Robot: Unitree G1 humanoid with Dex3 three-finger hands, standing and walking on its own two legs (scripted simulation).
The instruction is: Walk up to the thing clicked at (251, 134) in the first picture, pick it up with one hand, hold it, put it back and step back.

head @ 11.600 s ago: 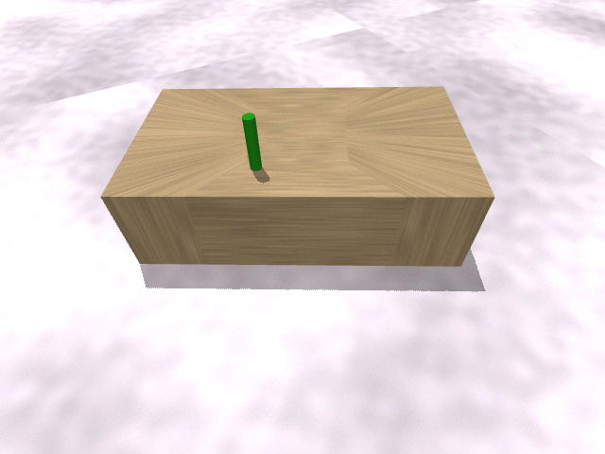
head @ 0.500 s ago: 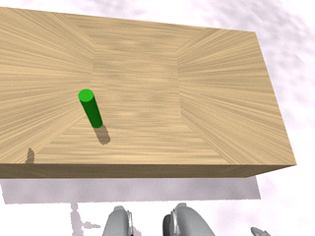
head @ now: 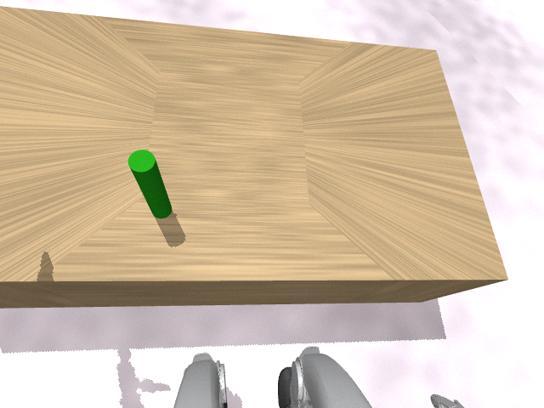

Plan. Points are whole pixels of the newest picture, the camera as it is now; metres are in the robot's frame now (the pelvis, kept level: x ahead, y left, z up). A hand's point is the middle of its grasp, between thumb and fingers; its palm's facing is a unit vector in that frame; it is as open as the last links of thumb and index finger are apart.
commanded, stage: go down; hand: left
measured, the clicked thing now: (153, 188) +0.52 +0.19 -0.19
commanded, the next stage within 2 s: none
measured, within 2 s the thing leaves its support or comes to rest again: neither
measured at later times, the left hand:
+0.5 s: hand out of the picture +0.44 +0.40 +0.08, palm faces +0.20 -0.98 -0.01, open 17.1 cm
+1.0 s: hand out of the picture +0.44 +0.40 +0.08, palm faces +0.21 -0.98 +0.00, open 17.1 cm
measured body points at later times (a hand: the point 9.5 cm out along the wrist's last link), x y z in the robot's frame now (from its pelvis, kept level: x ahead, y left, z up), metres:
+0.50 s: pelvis +0.00 +0.00 +0.00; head +0.16 +0.06 +0.41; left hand +0.43 +0.45 +0.08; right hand +0.04 -0.27 -0.09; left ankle +0.01 +0.09 -0.65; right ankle +0.02 -0.13 -0.65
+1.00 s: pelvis +0.00 +0.00 -0.01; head +0.16 +0.05 +0.41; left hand +0.42 +0.45 +0.08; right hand +0.05 -0.27 -0.10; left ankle +0.01 +0.09 -0.65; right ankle +0.02 -0.13 -0.65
